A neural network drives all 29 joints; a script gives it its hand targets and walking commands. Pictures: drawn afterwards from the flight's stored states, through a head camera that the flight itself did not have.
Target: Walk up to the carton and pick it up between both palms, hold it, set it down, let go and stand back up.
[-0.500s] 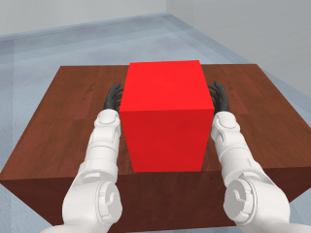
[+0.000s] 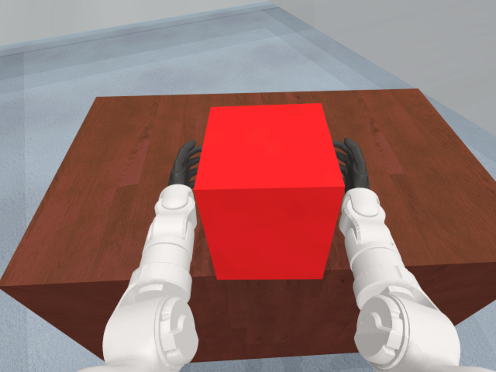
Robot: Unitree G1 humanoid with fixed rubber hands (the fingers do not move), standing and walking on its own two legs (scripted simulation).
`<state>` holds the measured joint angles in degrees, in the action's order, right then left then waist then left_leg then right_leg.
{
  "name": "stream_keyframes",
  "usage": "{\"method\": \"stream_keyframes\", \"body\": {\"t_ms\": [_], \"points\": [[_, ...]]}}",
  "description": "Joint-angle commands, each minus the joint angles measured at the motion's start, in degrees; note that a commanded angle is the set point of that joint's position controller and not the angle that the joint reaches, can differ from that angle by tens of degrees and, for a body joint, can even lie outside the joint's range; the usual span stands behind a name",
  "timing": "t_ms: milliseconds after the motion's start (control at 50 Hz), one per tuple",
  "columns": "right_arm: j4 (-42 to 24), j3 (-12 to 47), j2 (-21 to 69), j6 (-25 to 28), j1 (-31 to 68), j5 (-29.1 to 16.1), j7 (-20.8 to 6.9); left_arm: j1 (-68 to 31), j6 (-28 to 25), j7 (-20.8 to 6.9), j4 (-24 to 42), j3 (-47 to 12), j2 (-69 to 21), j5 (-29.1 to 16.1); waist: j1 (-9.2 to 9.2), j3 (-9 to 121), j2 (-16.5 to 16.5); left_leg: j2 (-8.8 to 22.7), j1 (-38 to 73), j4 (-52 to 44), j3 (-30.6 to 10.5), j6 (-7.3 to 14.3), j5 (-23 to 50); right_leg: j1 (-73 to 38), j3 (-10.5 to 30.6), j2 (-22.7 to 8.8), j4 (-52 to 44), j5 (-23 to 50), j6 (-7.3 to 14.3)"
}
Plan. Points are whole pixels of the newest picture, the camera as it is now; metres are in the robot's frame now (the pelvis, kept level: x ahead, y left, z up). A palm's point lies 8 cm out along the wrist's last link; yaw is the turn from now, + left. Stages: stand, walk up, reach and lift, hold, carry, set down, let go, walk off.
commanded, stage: set down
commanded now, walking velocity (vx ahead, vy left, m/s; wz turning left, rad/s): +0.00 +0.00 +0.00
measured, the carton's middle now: (267, 194) +0.42 -0.01 +0.04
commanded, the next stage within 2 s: none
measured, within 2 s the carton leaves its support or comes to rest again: rests again in 0.24 s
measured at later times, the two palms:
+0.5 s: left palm (184, 189) +0.40 +0.13 +0.09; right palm (356, 195) +0.38 -0.16 +0.09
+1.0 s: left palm (185, 192) +0.40 +0.13 +0.08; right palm (357, 199) +0.38 -0.16 +0.08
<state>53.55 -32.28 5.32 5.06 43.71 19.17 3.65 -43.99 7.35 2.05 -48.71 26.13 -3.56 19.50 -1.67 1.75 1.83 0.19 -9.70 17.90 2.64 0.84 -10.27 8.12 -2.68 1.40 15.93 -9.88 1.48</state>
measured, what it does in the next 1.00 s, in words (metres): stands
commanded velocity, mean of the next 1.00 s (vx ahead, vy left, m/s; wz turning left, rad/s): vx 0.00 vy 0.00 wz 0.00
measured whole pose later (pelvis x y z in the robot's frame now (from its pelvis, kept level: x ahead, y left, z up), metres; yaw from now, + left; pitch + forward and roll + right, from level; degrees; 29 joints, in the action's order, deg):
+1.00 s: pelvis -0.01 +0.00 +0.00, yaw -1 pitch +2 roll +0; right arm 45.6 -37.7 8.9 8.6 40.2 25.2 0.0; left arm -43.1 2.3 -0.8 -44.3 32.1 -8.0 25.6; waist -1.0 -1.7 1.7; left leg 0.0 -9.2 16.0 4.5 1.4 -8.9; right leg 8.7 -2.9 0.7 15.8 -9.1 1.2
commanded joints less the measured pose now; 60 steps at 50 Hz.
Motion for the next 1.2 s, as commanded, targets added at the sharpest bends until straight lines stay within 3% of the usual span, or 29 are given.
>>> {"method": "stream_keyframes", "body": {"t_ms": [0,300,340,380,580,720,820,1180], "points": [[-4.9,16.3,26.5,5.1,35.1,1.1,-8.5,-38.7,-4.0,-5.4,6.3,-14.0,-25.7,-1.6,0.04,31.2,-1.9,0.6,7.3,0.7,2.5,-2.8,21.3,-15.4,-2.5,-1.1,4.4,34.2,-4.6],[-4.5,13.3,25.2,5.5,32.5,3.3,-9.3,-35.2,-4.7,-5.6,4.5,-11.4,-25.0,0.9,0.63,27.2,-2.0,1.1,7.5,-0.3,2.8,-2.5,17.5,-12.1,-3.0,-1.1,2.6,26.0,-4.2],[-2.5,11.7,25.5,4.5,29.5,3.8,-9.8,-33.9,-4.5,-5.5,4.0,-10.4,-24.8,2.1,0.13,23.9,-3.4,1.0,7.1,-1.2,3.1,-2.9,17.0,-11.0,-3.0,-1.3,2.2,22.9,-3.9],[-3.5,11.6,25.9,4.6,29.8,4.1,-10.1,-34.4,-4.8,-5.5,4.3,-10.1,-24.3,1.9,0.92,24.5,-3.3,0.9,6.6,-1.2,3.3,-2.6,16.3,-11.1,-2.9,-1.2,2.0,21.8,-3.8],[-6.3,10.9,25.4,4.9,29.1,6.7,-10.6,-31.5,-5.4,-5.7,2.7,-7.1,-23.0,3.4,1.79,23.5,0.6,0.9,3.8,-2.4,3.7,-1.1,13.4,-12.5,-2.8,-1.4,2.3,21.5,-4.4],[-6.2,11.4,25.5,4.6,25.9,7.0,-10.3,-28.8,-5.5,-6.1,3.4,-5.8,-22.4,5.2,1.92,20.4,0.0,0.6,3.1,-2.9,4.1,-0.6,12.9,-14.0,-2.3,-1.8,2.3,22.6,-4.8],[-6.6,10.6,25.7,4.5,24.7,7.7,-10.4,-28.4,-5.4,-6.3,4.3,-5.6,-22.5,5.6,1.76,19.8,-0.9,0.4,3.0,-3.5,4.2,-0.4,10.3,-12.4,-2.6,-1.8,1.8,19.1,-4.6],[-7.0,9.8,24.5,4.8,19.7,8.7,-10.8,-23.3,-5.7,-6.0,5.6,-5.3,-23.5,7.7,1.84,17.1,-1.9,1.1,6.8,-2.0,3.6,-0.8,14.3,-7.0,-3.1,-1.1,0.6,15.3,-3.9]]}}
